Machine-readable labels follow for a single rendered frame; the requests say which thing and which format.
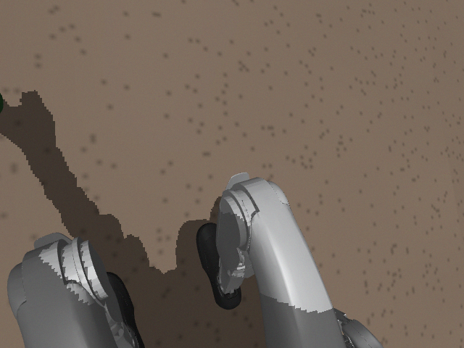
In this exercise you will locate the right robot hand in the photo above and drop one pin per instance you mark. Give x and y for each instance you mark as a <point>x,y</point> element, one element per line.
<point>356,335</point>

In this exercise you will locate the right robot foot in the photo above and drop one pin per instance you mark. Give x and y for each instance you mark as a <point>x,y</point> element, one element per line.
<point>209,257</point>

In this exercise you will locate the left robot foot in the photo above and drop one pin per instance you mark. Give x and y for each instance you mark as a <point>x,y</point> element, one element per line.
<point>126,307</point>

